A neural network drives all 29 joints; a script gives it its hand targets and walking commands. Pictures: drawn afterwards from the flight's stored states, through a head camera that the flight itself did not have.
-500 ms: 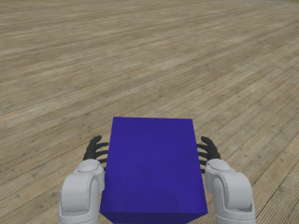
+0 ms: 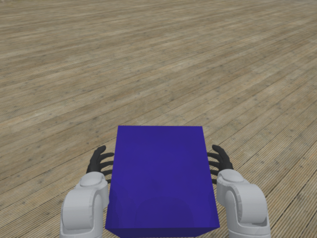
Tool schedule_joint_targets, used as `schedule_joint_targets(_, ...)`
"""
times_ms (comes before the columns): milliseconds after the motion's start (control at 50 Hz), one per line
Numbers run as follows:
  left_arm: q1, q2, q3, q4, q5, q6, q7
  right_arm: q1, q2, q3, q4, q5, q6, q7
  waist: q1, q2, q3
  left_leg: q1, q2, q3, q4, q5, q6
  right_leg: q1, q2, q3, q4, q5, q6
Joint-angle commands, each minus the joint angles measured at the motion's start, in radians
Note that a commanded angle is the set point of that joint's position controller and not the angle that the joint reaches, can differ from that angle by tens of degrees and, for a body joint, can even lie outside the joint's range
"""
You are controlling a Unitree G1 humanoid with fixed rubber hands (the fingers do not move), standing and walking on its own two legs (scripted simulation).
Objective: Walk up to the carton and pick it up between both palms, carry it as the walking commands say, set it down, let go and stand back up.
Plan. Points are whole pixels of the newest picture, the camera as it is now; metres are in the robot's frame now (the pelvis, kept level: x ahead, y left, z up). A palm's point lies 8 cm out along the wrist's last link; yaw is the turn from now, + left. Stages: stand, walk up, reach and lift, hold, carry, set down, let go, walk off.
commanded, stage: carry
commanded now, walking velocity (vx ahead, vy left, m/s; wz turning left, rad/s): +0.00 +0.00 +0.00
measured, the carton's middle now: (159, 184) +0.29 +0.00 +0.01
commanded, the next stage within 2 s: hold in 1.36 s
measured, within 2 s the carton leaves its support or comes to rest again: neither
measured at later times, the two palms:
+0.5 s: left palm (96, 168) +0.30 +0.16 +0.08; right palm (214, 165) +0.30 -0.13 +0.08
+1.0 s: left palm (95, 165) +0.32 +0.17 +0.07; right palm (207, 161) +0.32 -0.13 +0.07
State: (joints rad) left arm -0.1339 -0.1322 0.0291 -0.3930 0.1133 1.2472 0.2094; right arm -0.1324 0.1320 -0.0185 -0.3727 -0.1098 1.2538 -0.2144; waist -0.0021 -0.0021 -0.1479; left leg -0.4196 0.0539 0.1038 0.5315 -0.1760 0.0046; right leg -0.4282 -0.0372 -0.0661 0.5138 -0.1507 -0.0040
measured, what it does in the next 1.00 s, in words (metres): stands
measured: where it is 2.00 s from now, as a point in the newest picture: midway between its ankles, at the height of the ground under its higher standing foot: outside the picture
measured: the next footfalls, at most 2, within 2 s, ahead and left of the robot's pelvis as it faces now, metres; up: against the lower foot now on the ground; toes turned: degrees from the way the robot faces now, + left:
none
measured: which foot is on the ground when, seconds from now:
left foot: down 0.00-1.00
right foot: down 0.00-1.00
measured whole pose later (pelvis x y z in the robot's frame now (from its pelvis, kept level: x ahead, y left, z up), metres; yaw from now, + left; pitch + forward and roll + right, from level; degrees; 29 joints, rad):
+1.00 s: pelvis +0.04 +0.01 +0.00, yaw +0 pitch +3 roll +0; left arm -0.18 -0.14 0.12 -0.03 0.14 0.90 0.14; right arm -0.19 0.14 -0.09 0.00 -0.15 0.90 -0.15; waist 0.00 -0.01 -0.12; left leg -0.35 0.03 0.11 0.55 -0.25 0.02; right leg -0.35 -0.06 -0.06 0.53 -0.23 0.02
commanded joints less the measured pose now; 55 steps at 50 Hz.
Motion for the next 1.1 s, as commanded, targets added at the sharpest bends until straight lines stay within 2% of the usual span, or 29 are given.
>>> schedule_joint_targets(0, -0.34, -0.932, -0.519, -0.066, -0.342, -0.018, -0.235, -0.371, 0.942, 0.524, -0.09, 0.345, -0.033, 0.238, -0.001, 0.0, -0.145, 0.071, 0.071, -0.11, -0.116, -0.184, 0.0, 0.048, -0.083, 0.107, -0.124, -0.173, -0.039)
schedule_joint_targets(120, -0.342, -0.902, -0.486, -0.003, -0.315, -0.047, -0.24, -0.371, 0.909, 0.492, -0.027, 0.318, -0.062, 0.243, -0.001, 0.006, -0.151, 0.081, 0.076, -0.111, -0.108, -0.147, 0.001, 0.064, -0.086, 0.1, -0.111, -0.119, -0.039)
schedule_joint_targets(340, -0.378, -0.868, -0.424, 0.138, -0.262, -0.177, -0.257, -0.408, 0.863, 0.428, 0.112, 0.262, -0.197, 0.257, -0.002, 0.006, -0.168, 0.113, 0.075, -0.1, -0.091, -0.074, 0.004, 0.096, -0.09, 0.082, -0.077, -0.034, -0.033)
schedule_joint_targets(600, -0.368, -0.789, -0.387, 0.17, -0.235, -0.267, -0.242, -0.397, 0.786, 0.394, 0.148, 0.24, -0.282, 0.24, -0.002, 0.008, -0.183, 0.16, 0.077, -0.094, -0.08, 0.04, 0.021, 0.136, -0.096, 0.07, -0.053, 0.035, -0.02)
schedule_joint_targets(900, -0.385, -0.721, -0.326, 0.273, -0.195, -0.352, -0.245, -0.405, 0.734, 0.337, 0.254, 0.191, -0.365, 0.242, -0.001, 0.011, -0.168, 0.154, 0.079, -0.101, -0.085, 0.039, 0.025, 0.145, -0.09, 0.063, -0.045, 0.024, -0.016)
schedule_joint_targets(1080, -0.377, -0.713, -0.331, 0.335, -0.177, -0.419, -0.272, -0.388, 0.748, 0.343, 0.326, 0.164, -0.432, 0.266, -0.001, 0.013, -0.164, 0.155, 0.08, -0.1, -0.081, 0.034, 0.027, 0.155, -0.085, 0.065, -0.044, 0.031, -0.016)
